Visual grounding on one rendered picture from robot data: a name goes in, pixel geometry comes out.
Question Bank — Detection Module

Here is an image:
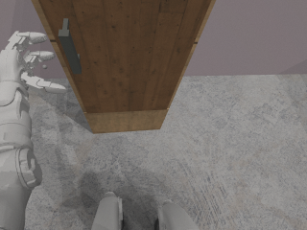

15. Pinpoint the handle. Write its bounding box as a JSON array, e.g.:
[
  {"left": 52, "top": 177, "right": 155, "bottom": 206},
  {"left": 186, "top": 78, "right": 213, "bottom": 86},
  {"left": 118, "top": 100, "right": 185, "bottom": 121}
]
[{"left": 58, "top": 18, "right": 82, "bottom": 75}]

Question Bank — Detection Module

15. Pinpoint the robot right shin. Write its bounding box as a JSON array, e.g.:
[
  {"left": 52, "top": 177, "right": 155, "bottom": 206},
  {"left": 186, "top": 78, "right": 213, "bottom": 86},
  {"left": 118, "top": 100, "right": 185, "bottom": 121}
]
[{"left": 159, "top": 199, "right": 173, "bottom": 230}]

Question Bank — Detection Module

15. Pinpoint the robot left hand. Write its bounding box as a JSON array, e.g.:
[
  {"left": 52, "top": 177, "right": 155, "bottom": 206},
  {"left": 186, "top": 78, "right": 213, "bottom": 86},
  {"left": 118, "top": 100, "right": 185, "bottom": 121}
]
[{"left": 0, "top": 31, "right": 67, "bottom": 96}]

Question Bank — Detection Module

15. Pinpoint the left robot forearm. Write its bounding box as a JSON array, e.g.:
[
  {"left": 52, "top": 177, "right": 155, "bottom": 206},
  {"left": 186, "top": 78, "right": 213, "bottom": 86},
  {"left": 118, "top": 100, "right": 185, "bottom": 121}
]
[{"left": 0, "top": 81, "right": 34, "bottom": 153}]

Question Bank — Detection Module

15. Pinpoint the left robot upper arm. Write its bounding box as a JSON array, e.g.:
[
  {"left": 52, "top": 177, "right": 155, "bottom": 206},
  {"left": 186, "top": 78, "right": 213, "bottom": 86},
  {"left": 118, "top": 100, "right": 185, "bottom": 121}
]
[{"left": 0, "top": 148, "right": 43, "bottom": 230}]

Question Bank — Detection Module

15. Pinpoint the robot right thigh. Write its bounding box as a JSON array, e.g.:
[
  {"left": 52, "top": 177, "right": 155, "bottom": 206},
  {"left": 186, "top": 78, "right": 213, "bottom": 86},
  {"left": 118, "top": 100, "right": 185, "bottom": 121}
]
[{"left": 157, "top": 203, "right": 200, "bottom": 230}]

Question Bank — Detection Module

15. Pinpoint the cupboard door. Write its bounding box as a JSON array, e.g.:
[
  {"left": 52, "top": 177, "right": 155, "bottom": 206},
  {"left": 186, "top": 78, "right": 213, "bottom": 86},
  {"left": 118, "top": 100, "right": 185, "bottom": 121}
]
[{"left": 38, "top": 0, "right": 212, "bottom": 114}]

